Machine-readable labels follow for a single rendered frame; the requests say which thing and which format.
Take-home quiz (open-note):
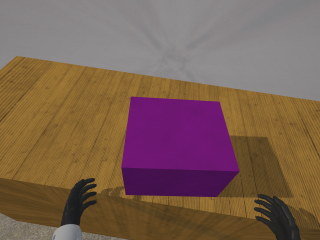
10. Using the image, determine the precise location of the robot left forearm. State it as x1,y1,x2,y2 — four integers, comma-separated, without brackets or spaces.
52,224,83,240

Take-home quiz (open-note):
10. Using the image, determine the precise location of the carton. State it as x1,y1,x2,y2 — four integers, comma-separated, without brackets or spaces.
121,96,240,197

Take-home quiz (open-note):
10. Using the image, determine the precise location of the robot left hand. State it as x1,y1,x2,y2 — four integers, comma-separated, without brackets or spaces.
60,178,97,226

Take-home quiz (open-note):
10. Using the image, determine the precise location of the pedestal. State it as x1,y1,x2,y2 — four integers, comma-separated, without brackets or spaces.
0,56,320,240

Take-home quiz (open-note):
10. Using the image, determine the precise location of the robot right hand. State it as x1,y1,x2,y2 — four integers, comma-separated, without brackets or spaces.
254,194,301,240

